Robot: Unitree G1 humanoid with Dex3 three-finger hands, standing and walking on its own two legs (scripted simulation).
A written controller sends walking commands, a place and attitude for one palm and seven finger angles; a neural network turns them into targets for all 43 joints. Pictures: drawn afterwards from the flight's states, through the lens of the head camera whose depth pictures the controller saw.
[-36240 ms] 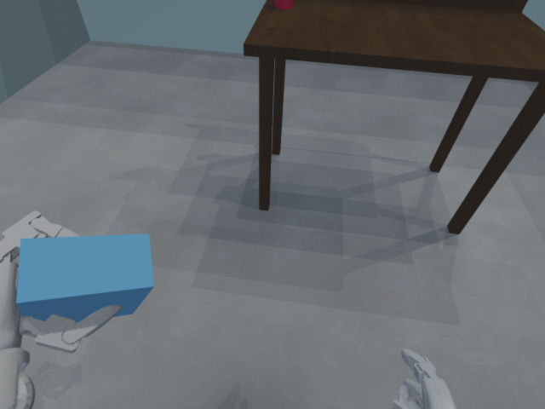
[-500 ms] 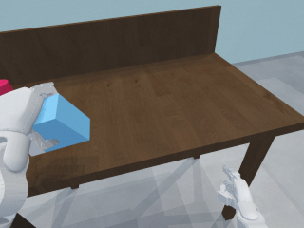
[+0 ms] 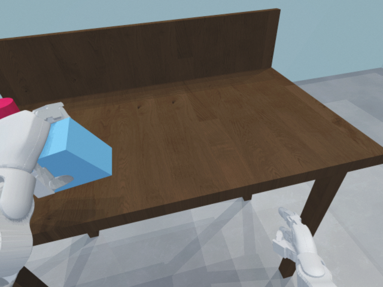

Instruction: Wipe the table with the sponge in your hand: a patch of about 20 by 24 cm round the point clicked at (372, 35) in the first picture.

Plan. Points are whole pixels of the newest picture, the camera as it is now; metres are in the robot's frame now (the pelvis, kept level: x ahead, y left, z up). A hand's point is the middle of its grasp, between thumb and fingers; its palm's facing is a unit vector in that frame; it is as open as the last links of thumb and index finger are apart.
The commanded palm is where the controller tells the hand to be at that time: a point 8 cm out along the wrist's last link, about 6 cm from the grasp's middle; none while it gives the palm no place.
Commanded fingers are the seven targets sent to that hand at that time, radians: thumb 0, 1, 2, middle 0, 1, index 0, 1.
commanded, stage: bring the sponge back beside the body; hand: left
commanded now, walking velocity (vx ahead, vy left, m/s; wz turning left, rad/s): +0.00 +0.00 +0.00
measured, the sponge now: (65, 163) +0.21 +0.28 +0.21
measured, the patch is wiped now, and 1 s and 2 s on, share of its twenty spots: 1.00 1.00 1.00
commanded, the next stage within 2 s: step back with the hand held close in 0.04 s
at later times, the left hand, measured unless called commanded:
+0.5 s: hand (60, 129) +0.21 +0.25 +0.29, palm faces +0.51 -0.78 -0.37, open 9.7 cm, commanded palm +0.15 +0.30 +0.29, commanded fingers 0.00 0.10 1.30 -1.20 -1.60 -1.20 -1.60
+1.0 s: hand out of the picture +0.14 +0.27 +0.31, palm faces +0.64 -0.73 -0.23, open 9.7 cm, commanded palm +0.09 +0.30 +0.29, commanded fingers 0.00 0.10 1.30 -1.20 -1.60 -1.20 -1.60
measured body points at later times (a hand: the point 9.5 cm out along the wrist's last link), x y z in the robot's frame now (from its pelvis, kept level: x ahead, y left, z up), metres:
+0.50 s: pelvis -0.01 +0.01 -0.01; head +0.01 +0.04 +0.44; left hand +0.18 +0.29 +0.30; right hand +0.13 -0.24 -0.09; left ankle +0.02 +0.11 -0.73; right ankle +0.02 -0.10 -0.73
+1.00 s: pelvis -0.06 +0.01 -0.02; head -0.07 +0.02 +0.43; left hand +0.10 +0.31 +0.32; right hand +0.13 -0.20 -0.08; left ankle +0.02 +0.11 -0.73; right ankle -0.02 -0.11 -0.73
